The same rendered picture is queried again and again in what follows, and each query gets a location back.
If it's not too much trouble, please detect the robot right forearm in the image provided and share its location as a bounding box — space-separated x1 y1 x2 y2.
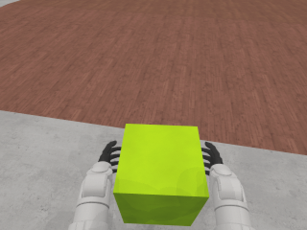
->
209 164 255 230

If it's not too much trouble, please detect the robot left forearm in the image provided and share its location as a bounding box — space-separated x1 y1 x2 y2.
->
68 161 113 230

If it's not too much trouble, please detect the carton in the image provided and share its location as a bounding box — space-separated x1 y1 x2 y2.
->
113 124 209 226

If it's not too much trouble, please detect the right robot hand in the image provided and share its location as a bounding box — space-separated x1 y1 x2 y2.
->
201 142 224 175

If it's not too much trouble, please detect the left robot hand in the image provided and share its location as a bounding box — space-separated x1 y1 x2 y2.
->
98 140 121 173

